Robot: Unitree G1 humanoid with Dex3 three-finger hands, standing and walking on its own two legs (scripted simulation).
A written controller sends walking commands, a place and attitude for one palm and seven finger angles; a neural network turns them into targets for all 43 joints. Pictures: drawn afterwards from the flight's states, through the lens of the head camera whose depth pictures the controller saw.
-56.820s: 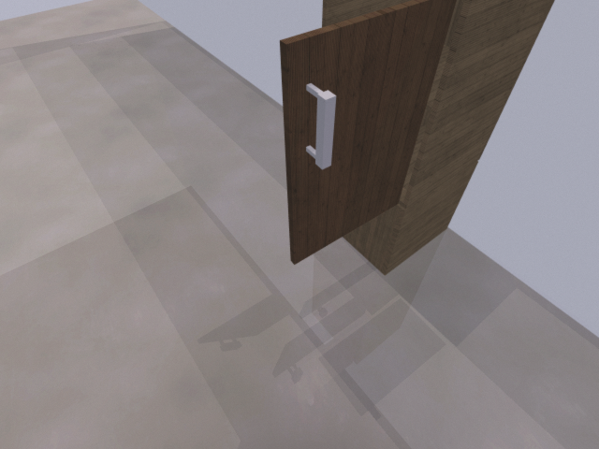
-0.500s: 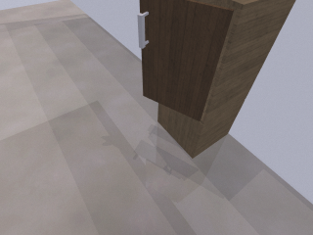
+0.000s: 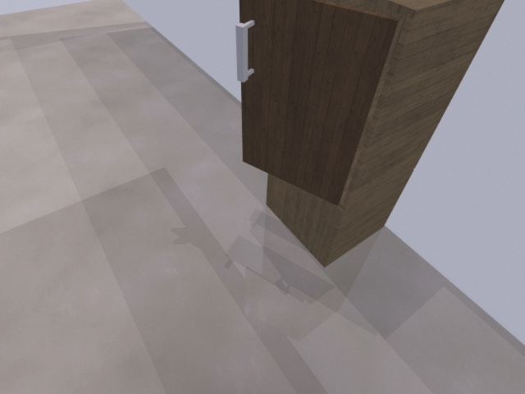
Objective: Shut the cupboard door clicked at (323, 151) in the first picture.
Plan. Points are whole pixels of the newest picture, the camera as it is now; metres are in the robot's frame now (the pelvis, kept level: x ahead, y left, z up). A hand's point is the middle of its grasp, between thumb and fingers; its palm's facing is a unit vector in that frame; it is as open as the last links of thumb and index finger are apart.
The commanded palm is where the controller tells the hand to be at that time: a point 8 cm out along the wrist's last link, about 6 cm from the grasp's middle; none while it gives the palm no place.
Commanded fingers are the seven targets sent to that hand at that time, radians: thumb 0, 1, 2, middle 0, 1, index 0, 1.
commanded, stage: walk to a spot facing it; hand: left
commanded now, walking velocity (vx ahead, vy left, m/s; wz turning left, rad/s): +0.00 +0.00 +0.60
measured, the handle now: (246, 51) +0.92 +0.09 +0.09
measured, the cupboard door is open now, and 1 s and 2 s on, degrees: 22 22 22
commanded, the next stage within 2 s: none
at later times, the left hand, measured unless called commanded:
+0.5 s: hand out of the picture -0.01 +0.23 -0.20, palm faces +0.27 -0.93 -0.25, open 7.4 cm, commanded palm none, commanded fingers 0.00 0.90 0.90 -0.20 -0.30 -0.20 -0.30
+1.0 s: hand out of the picture -0.03 +0.18 -0.16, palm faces +0.54 -0.79 -0.29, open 7.4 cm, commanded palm none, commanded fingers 0.00 0.90 0.90 -0.20 -0.30 -0.20 -0.30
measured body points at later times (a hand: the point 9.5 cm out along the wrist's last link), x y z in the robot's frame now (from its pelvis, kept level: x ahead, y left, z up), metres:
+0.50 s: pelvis -0.01 +0.02 -0.03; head +0.04 +0.05 +0.42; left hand -0.03 +0.28 -0.18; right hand +0.11 -0.22 -0.16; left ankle +0.00 +0.11 -0.75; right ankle -0.03 -0.13 -0.70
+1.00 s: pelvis +0.00 -0.04 -0.01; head +0.06 -0.03 +0.44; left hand -0.06 +0.22 -0.14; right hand +0.21 -0.22 -0.16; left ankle -0.08 +0.06 -0.68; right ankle +0.06 -0.14 -0.75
